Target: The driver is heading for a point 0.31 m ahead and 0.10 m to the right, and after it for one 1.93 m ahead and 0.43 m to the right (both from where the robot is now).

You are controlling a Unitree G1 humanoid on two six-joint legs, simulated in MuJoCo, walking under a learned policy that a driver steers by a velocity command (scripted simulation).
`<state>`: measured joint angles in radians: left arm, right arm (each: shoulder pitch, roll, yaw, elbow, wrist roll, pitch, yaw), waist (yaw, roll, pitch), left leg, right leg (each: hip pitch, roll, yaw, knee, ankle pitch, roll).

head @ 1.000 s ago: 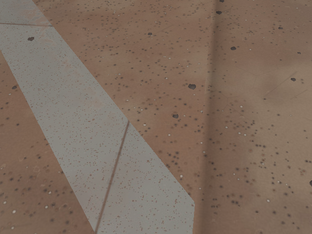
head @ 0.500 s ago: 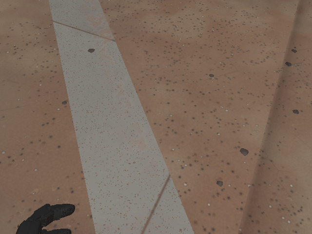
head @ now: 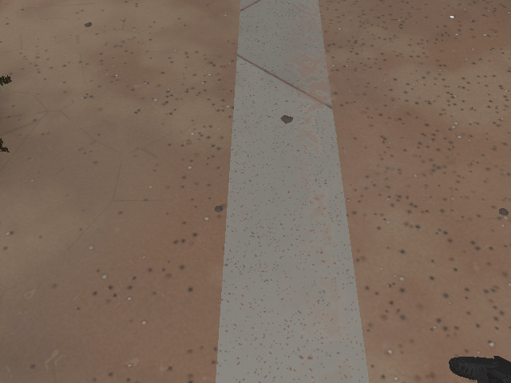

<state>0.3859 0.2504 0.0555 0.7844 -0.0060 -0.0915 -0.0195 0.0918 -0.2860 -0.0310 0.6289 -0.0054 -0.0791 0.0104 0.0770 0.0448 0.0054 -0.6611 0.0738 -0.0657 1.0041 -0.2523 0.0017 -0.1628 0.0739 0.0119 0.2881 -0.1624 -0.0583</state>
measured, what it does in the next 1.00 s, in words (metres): walks ahead, turning right: left foot, then right foot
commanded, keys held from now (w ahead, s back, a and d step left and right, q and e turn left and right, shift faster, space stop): w+e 0.18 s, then e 0.64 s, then no key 0.16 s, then q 0.02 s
